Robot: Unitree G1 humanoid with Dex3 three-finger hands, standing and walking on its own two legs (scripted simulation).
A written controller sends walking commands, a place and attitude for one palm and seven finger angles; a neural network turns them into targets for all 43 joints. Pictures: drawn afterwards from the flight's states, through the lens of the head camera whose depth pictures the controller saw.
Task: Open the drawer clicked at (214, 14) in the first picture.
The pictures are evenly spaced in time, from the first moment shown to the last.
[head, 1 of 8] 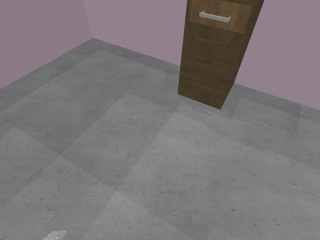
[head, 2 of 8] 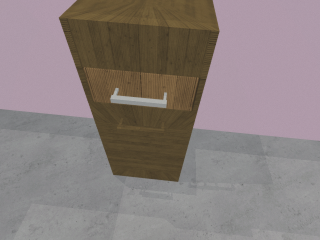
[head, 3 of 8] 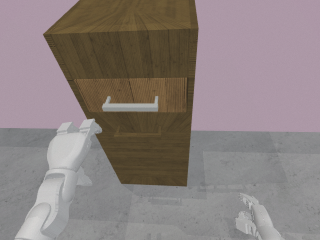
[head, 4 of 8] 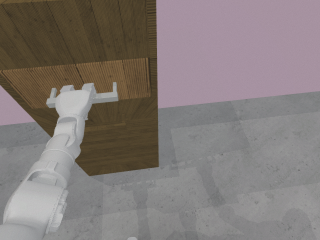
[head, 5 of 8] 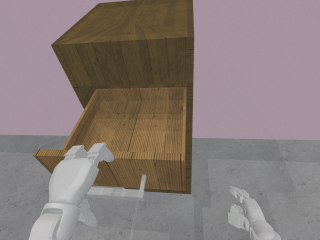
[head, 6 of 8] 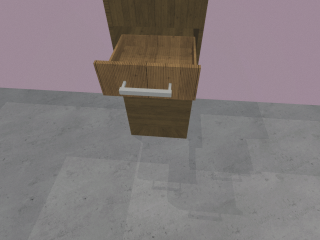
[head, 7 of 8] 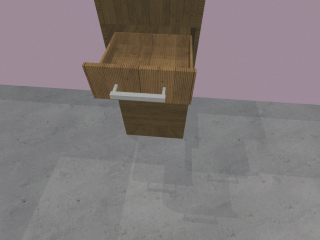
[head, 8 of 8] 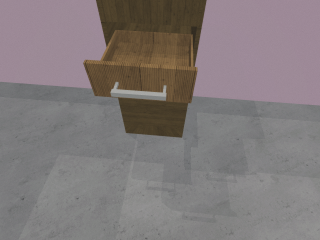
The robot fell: no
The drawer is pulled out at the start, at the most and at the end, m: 0.00 0.30 0.30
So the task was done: yes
